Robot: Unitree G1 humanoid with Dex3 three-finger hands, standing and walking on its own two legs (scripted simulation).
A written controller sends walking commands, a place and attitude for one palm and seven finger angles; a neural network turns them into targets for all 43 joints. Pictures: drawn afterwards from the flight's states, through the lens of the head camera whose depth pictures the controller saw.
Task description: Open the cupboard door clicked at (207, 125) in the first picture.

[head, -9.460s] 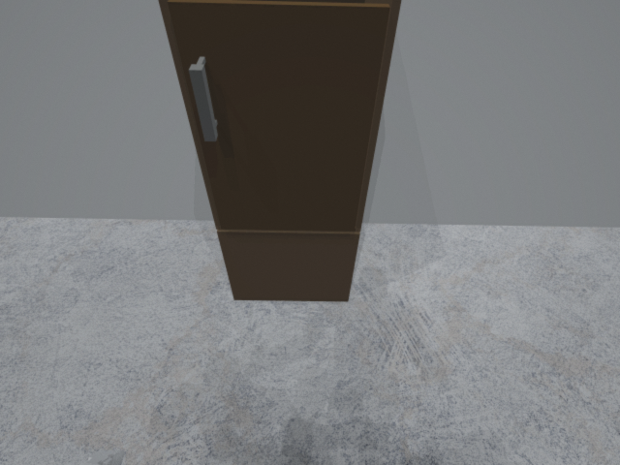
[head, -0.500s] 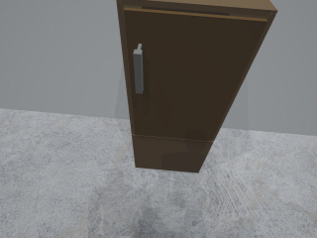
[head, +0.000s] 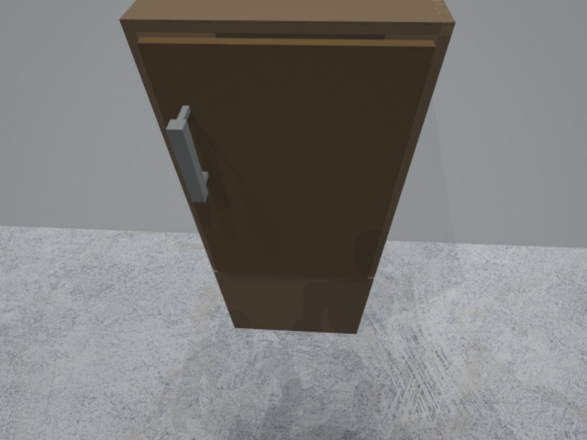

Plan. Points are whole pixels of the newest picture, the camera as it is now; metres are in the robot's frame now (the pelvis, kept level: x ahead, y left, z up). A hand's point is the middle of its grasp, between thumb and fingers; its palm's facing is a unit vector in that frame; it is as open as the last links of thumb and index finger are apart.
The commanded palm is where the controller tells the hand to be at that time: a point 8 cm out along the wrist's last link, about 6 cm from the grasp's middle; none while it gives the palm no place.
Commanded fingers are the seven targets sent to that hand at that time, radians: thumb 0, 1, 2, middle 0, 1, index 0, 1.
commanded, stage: come to a stop and stand still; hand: left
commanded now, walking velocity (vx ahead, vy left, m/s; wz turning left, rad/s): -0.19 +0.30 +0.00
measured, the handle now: (192, 155) +0.51 +0.20 +0.09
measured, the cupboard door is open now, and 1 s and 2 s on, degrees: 0 0 0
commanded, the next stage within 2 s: none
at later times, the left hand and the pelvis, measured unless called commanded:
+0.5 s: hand out of the picture +0.01 +0.21 -0.17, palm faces +0.07 -0.98 -0.19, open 7.3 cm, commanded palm none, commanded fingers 0.00 0.90 0.90 -0.20 -0.30 -0.20 -0.30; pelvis -0.01 +0.02 +0.01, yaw +1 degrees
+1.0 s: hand out of the picture -0.06 +0.14 -0.17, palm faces +0.04 -0.99 -0.14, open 7.3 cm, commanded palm none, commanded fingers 0.00 0.90 0.90 -0.20 -0.30 -0.20 -0.30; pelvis -0.03 +0.00 +0.01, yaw +1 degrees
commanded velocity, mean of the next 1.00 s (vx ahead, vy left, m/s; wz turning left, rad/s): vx -0.03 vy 0.03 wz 0.00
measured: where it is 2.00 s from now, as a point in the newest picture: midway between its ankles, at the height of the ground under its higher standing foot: outside the picture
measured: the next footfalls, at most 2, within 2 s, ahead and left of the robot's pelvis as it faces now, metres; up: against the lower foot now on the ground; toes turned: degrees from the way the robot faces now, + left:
left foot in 0.26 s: +0.06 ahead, +0.09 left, +0.00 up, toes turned +2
right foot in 0.62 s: -0.01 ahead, -0.10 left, +0.00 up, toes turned -2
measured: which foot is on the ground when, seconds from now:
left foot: up 0.00-0.24, down 0.26-1.00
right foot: down 0.00-0.28, up 0.30-0.60, down 0.62-1.00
